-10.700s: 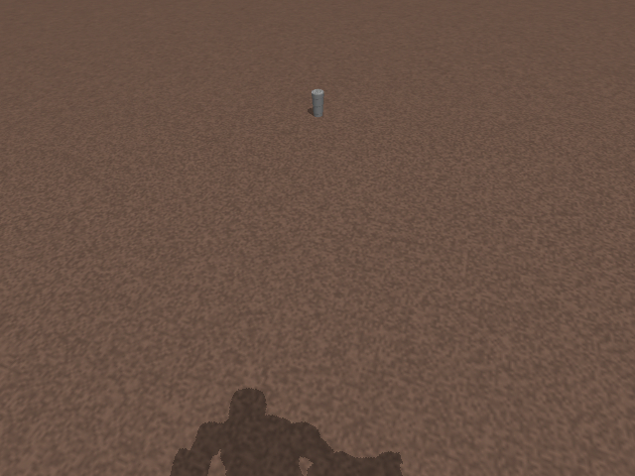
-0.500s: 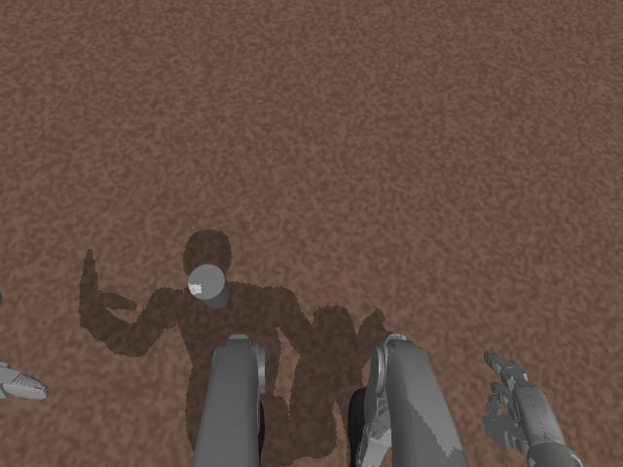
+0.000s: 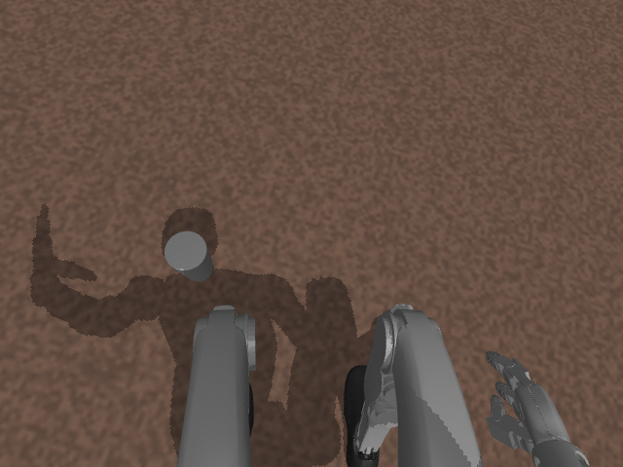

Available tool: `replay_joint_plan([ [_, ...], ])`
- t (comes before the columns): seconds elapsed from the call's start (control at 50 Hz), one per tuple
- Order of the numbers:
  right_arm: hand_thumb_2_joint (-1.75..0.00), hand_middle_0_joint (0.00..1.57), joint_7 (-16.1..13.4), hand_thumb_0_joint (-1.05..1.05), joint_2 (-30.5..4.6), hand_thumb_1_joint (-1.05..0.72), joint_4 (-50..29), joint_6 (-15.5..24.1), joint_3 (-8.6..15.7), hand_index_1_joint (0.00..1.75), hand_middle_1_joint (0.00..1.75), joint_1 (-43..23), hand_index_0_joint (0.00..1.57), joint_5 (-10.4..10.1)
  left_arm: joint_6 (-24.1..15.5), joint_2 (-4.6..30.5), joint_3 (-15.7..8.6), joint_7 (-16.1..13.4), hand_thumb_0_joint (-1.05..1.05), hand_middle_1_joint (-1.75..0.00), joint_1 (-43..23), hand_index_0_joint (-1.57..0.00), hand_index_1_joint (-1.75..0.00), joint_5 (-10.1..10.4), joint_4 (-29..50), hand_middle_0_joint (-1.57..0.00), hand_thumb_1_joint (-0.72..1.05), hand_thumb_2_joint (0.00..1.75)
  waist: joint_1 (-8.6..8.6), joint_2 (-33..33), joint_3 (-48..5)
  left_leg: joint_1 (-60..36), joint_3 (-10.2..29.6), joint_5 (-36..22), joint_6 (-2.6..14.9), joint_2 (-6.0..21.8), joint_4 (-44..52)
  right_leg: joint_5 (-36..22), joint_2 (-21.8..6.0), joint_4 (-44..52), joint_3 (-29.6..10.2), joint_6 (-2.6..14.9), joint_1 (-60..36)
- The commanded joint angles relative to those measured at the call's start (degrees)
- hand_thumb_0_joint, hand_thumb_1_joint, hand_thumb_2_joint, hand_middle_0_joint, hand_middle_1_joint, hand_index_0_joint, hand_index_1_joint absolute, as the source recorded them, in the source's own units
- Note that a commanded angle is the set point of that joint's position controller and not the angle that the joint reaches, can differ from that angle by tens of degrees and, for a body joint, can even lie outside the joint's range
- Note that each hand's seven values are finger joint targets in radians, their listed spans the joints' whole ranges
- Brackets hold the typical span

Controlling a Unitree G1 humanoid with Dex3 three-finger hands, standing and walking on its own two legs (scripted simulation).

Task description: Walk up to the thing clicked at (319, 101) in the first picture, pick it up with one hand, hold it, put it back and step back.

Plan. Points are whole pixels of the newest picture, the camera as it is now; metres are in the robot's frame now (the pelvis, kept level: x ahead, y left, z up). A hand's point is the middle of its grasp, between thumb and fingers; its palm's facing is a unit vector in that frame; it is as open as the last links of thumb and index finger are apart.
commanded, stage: go down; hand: left
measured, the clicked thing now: (193, 260) +0.44 +0.24 -0.37
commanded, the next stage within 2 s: approach in 1.08 s
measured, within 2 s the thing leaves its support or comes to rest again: neither
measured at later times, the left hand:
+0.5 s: hand out of the picture +0.33 +0.43 -0.04, palm faces +0.26 -0.96 -0.11, open 17.6 cm
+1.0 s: hand out of the picture +0.34 +0.43 -0.06, palm faces +0.26 -0.96 -0.10, open 17.7 cm
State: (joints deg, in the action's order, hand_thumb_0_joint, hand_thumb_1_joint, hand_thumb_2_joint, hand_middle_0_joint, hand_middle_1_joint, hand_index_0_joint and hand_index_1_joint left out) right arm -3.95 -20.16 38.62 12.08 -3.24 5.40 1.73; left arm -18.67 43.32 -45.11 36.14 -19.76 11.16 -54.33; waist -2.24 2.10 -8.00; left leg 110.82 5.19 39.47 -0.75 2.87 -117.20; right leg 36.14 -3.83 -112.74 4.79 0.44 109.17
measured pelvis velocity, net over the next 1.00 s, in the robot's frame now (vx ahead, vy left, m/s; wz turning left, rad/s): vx -0.01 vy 0.00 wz -0.01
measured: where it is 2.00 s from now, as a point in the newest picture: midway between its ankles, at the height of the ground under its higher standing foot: (299, 445)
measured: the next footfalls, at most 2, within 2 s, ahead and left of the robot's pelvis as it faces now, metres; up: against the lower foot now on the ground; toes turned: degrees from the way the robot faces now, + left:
none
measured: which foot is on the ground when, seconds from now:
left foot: down 0.00-1.00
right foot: down 0.00-1.00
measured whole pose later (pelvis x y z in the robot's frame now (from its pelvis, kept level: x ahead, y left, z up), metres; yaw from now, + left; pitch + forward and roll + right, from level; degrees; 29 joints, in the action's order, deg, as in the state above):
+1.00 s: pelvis -0.01 +0.00 -0.06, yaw -1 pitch +32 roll -6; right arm -2.2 -21.3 40.8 11.1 -5.4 5.7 2.7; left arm -20.6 49.1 -48.4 40.3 -27.9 12.0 -60.6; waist -3.1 2.4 -5.6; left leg 120.3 6.0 39.8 -0.3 2.1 -128.1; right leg 36.3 -4.2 -123.1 4.4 0.0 118.2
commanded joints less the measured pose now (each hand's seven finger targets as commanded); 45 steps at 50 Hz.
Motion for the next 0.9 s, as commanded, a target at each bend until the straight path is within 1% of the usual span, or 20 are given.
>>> replay_joint_plan([
  [0.0, -0.9, 0.2, -1.33, 0.0, -12.68, -0.88, -3.95, 2.36, 4.57, 0.3, 0.3, 5.04, 0.2, -0.22, -3.6, 23.85, -5.26, 0.73, 0.0, -0.09, -7.21, -0.05, -0.08, 2.11, 8.84, -0.03, -0.59, 0.09, 2.82, -12.38, -31.51, -21.54, -1.19, -6.53, 1.84, -1.55, 16.57, -4.27, 2.82, 9.95, -0.91, 1.52, -16.32],
  [0.04, -0.9, 0.2, -1.25, 0.0, -13.01, -0.88, -3.43, 2.41, 4.51, 0.3, 0.3, 5.58, 0.2, -0.1, -3.67, 24.24, -5.57, 1.26, 0.0, -0.09, -8.07, -0.05, -0.08, 2.21, 8.5, -0.03, -0.57, 0.09, 2.82, -12.77, -31.83, -22.06, -1.01, -8.15, 1.75, -1.58, 15.62, -5.36, 2.79, 8.75, -0.58, 1.69, -14.99],
  [0.08, -0.9, 0.2, -1.24, 0.0, -13.16, -0.88, -3.45, 2.28, 4.42, 0.3, 0.3, 5.67, 0.2, -0.02, -3.65, 25.17, -5.33, 1.56, 0.0, -0.09, -9.04, -0.05, -0.08, 1.87, 8.24, -0.04, -0.58, 0.08, 2.62, -13.42, -31.53, -21.83, -0.52, -6.61, 1.62, -1.44, 15.77, -4.17, 2.75, 8.11, -0.31, 1.66, -13.67],
  [0.1, -0.9, 0.2, -1.24, 0.0, -13.43, -0.88, -3.17, 2.26, 4.38, 0.3, 0.3, 5.85, 0.2, 0.0, -3.6, 25.86, -6.19, 1.75, 0.0, -0.09, -8.37, -0.05, -0.08, 1.9, 7.95, -0.03, -0.57, 0.09, 3.39, -14.09, -31.88, -22.51, -0.32, -7.14, 1.52, -1.38, 15.79, -4.71, 2.73, 7.42, -0.13, 1.71, -13.64],
  [0.12, -0.9, 0.2, -1.21, 0.0, -13.23, -0.88, -3.25, 2.2, 4.16, 0.3, 0.3, 5.94, 0.2, 0.12, -3.73, 26.88, -6.42, 1.78, 0.0, -0.09, -9.76, -0.05, -0.09, 2.14, 8.79, -0.04, -0.59, 0.09, 3.1, -13.37, -33.28, -21.3, -0.95, -7.26, 1.66, -1.51, 14.76, -4.65, 2.71, 7.63, -0.43, 1.58, -15.15],
  [0.16, -0.9, 0.2, -1.1, 0.0, -13.18, -0.88, -2.99, 2.2, 3.9, 0.3, 0.3, 6.08, 0.2, 0.18, -3.76, 26.48, -6.44, 2.06, 0.0, -0.1, -9.6, -0.05, -0.09, 2.31, 8.15, -0.04, -0.6, 0.1, 2.97, -13.25, -33.53, -20.82, -1.42, -9.6, 1.64, -1.75, 13.6, -6.14, 2.71, 6.93, -0.43, 1.71, -14.91],
  [0.2, -0.9, 0.2, -1.12, 0.0, -12.96, -0.88, -2.96, 2.11, 3.76, 0.3, 0.3, 5.84, 0.2, 0.23, -3.53, 27.2, -6.71, 2.3, 0.0, -0.1, -9.69, -0.05, -0.09, 2.51, 6.96, -0.04, -0.6, 0.09, 3.05, -11.35, -32.13, -17.88, -2.13, -7.48, 2.11, -1.81, 12.69, -4.15, 2.81, 7.76, -0.9, 1.43, -15.67],
  [0.28, -0.9, 0.2, -0.99, 0.0, -13.48, -0.88, -2.85, 2.1, 3.8, 0.3, 0.3, 5.6, 0.2, 0.3, -3.51, 27.83, -6.28, 2.66, 0.0, -0.09, -11.23, -0.04, -0.09, 2.05, 7.48, -0.03, -0.59, 0.09, 2.98, -13.4, -31.71, -18.45, -1.41, -5.2, 1.96, -1.59, 12.9, -2.87, 2.84, 6.24, -0.22, 1.55, -12.86],
  [0.36, -0.9, 0.2, -0.77, 0.0, -13.54, -0.88, -1.94, 1.83, 3.7, 0.3, 0.3, 6.68, 0.2, 0.32, -3.49, 27.3, -6.45, 2.99, 0.0, -0.09, -11.69, -0.05, -0.08, 2.41, 6.83, -0.04, -0.61, 0.08, 2.69, -12.45, -32.33, -18.54, -1.21, -6.71, 1.89, -1.7, 11.72, -3.83, 2.85, 5.29, 0.14, 1.55, -11.77],
  [0.38, -0.9, 0.2, -0.71, 0.0, -13.72, -0.88, -2.55, 1.89, 3.51, 0.3, 0.3, 6.26, 0.2, 0.24, -3.58, 29.74, -7.4, 2.68, 0.0, -0.09, -12.09, -0.04, -0.09, 2.33, 8.06, -0.03, -0.61, 0.09, 3.33, -13.32, -32.86, -17.97, -1.42, -6.85, 1.89, -1.73, 11.7, -3.88, 2.74, 5.0, -0.05, 1.6, -12.65],
  [0.46, -0.9, 0.2, -0.5, 0.0, -13.33, -0.88, -1.6, 1.65, 3.45, 0.3, 0.3, 7.04, 0.2, 0.27, -3.4, 28.04, -6.37, 2.85, 0.0, -0.09, -13.03, -0.05, -0.08, 2.47, 6.9, -0.04, -0.61, 0.09, 2.57, -12.33, -31.48, -16.53, -1.6, -5.67, 2.04, -1.75, 11.07, -2.81, 2.88, 4.96, -0.02, 1.57, -11.63],
  [0.5, -0.9, 0.2, -0.44, 0.0, -13.86, -0.88, -1.62, 1.65, 3.47, 0.3, 0.3, 6.25, 0.2, 0.23, -3.8, 29.47, -6.66, 2.79, 0.0, -0.08, -14.28, -0.05, -0.07, 2.23, 7.66, -0.04, -0.61, 0.08, 2.87, -14.11, -30.54, -17.06, -0.83, -3.15, 1.99, -1.51, 11.8, -1.36, 2.9, 4.02, 0.33, 1.63, -9.18],
  [0.56, -0.9, 0.2, -0.31, 0.0, -13.75, -0.88, -0.72, 1.4, 3.34, 0.3, 0.3, 7.25, 0.2, 0.35, -3.58, 27.89, -6.01, 3.08, 0.0, -0.09, -13.11, -0.05, -0.08, 2.38, 6.02, -0.04, -0.61, 0.08, 2.63, -13.6, -31.33, -17.54, -1.26, -6.04, 1.83, -1.71, 10.58, -3.3, 2.8, 3.56, 0.23, 1.68, -9.66],
  [0.64, -0.9, 0.2, -0.21, 0.0, -14.04, -0.88, -0.84, 1.25, 3.31, 0.3, 0.3, 7.17, 0.2, 0.35, -4.03, 30.31, -6.92, 3.03, 0.0, -0.08, -14.42, -0.04, -0.07, 2.33, 7.33, -0.03, -0.61, 0.08, 3.17, -14.42, -31.76, -17.55, -1.11, -5.62, 1.85, -1.75, 10.27, -2.87, 2.72, 3.02, 0.22, 1.76, -9.04],
  [0.72, -0.9, 0.2, 0.04, 0.0, -14.18, -0.89, -0.63, 1.09, 3.18, 0.3, 0.3, 7.24, 0.2, 0.2, -4.06, 28.46, -6.26, 3.36, 0.0, -0.08, -13.89, -0.04, -0.07, 2.6, 4.43, -0.03, -0.61, 0.08, 2.41, -13.83, -29.96, -17.38, -0.31, -4.47, 1.74, -1.68, 10.34, -2.1, 2.69, 2.26, 0.61, 1.76, -6.73],
  [0.78, -0.9, 0.2, 0.15, 0.0, -14.27, -0.89, -0.49, 1.0, 2.98, 0.3, 0.3, 7.29, 0.2, 0.42, -4.47, 29.99, -7.21, 3.47, 0.0, -0.08, -14.14, -0.05, -0.07, 2.56, 5.06, -0.03, -0.61, 0.07, 2.98, -14.79, -31.06, -17.53, -0.69, -6.07, 1.65, -1.81, 9.52, -3.06, 2.54, 1.59, 0.46, 1.81, -7.33],
  [0.8, -0.9, 0.2, 0.19, 0.0, -14.32, -0.89, -0.76, 1.01, 2.95, 0.3, 0.3, 7.21, 0.2, 0.25, -4.5, 29.31, -6.52, 3.59, 0.0, -0.08, -13.93, -0.04, -0.07, 2.52, 4.08, -0.03, -0.61, 0.08, 2.33, -13.91, -30.09, -16.91, -0.41, -5.32, 1.75, -1.78, 9.63, -2.5, 2.59, 1.55, 0.71, 1.8, -6.62],
  [0.82, -0.9, 0.2, 0.29, 0.0, -14.23, -0.89, -0.58, 0.99, 3.03, 0.3, 0.3, 7.23, 0.2, 0.26, -4.7, 29.23, -6.78, 3.74, 0.0, -0.08, -14.56, -0.04, -0.07, 2.81, 4.61, -0.03, -0.61, 0.08, 2.53, -13.39, -30.31, -16.55, -0.73, -5.58, 1.84, -1.82, 9.15, -2.61, 2.63, 1.78, 0.46, 1.74, -6.74],
  [0.84, -0.9, 0.2, 0.31, 0.0, -14.13, -0.89, -0.68, 0.92, 2.88, 0.3, 0.3, 6.99, 0.2, 0.34, -4.89, 28.57, -6.14, 3.83, 0.0, -0.08, -15.77, -0.04, -0.07, 2.85, 4.19, -0.03, -0.61, 0.08, 1.6, -13.19, -29.46, -15.41, -0.79, -4.72, 1.98, -1.86, 8.83, -2.03, 2.58, 1.72, 0.56, 1.65, -6.7],
  [0.88, -0.9, 0.2, 0.51, 0.0, -14.35, -0.89, -0.31, 0.84, 2.79, 0.3, 0.3, 7.19, 0.2, 0.53, -5.31, 30.76, -7.74, 3.72, 0.0, -0.08, -15.41, -0.04, -0.07, 2.7, 4.56, -0.03, -0.61, 0.07, 2.82, -14.19, -30.4, -16.06, -0.84, -5.38, 1.79, -1.78, 8.74, -2.46, 2.53, 0.92, 0.44, 1.73, -6.85],
])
